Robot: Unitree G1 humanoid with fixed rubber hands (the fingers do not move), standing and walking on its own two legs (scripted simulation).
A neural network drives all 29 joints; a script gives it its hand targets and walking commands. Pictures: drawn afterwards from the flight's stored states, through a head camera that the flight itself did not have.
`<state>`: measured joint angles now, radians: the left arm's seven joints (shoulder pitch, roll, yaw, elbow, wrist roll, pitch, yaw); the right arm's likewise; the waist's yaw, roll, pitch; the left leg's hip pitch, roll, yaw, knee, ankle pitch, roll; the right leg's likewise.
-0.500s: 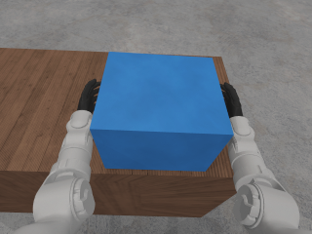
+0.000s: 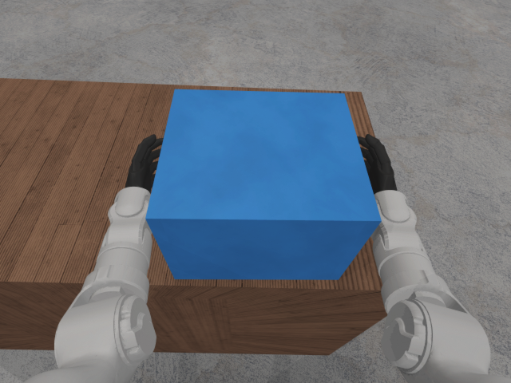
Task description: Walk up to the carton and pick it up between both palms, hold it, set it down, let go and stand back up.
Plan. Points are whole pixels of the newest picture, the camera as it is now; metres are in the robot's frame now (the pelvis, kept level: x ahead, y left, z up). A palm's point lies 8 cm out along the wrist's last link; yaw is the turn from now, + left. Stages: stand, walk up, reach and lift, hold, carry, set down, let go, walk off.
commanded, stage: set down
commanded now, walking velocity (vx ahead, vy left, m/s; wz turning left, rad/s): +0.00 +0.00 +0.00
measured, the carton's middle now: (258, 187) +0.43 +0.06 +0.04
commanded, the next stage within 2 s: none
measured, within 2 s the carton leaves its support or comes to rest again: neither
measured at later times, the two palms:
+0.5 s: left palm (141, 184) +0.39 +0.25 +0.06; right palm (379, 185) +0.43 -0.13 +0.08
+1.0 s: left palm (131, 189) +0.39 +0.27 +0.04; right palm (385, 182) +0.45 -0.15 +0.06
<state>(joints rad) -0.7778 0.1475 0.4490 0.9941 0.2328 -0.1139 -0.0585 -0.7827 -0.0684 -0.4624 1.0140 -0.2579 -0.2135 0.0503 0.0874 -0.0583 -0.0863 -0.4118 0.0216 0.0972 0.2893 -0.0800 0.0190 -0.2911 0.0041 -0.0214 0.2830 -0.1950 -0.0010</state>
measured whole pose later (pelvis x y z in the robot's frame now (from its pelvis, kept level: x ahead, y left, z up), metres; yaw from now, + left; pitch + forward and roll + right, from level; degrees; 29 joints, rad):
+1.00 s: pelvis -0.02 +0.00 -0.02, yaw +0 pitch +21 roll -2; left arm -0.99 0.32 0.01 1.43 -0.25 -0.28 0.01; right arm -1.04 -0.29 0.14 1.42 0.39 -0.23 -0.03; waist 0.09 -0.03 -0.23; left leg -0.77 0.06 0.06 0.55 -0.15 0.01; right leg -0.63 0.03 -0.05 0.52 -0.26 -0.01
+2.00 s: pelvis -0.03 +0.00 +0.00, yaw +2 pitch +11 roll -2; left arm -0.85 0.48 0.00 0.86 -0.28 0.22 -0.03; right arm -0.91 -0.50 0.20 1.03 0.60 0.09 0.03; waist 0.05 -0.04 -0.10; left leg -0.48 0.04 0.05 0.38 -0.08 0.02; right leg -0.33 0.02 -0.07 0.35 -0.20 -0.01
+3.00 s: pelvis -0.02 -0.01 +0.00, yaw +2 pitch +0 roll +0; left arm -0.04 0.34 0.14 0.26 -0.24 0.13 -0.03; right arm -0.02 -0.29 0.00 0.29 0.36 0.02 0.00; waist 0.05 -0.05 -0.01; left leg -0.22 0.02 0.06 0.33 -0.10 0.01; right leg -0.09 0.00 -0.05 0.33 -0.23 -0.01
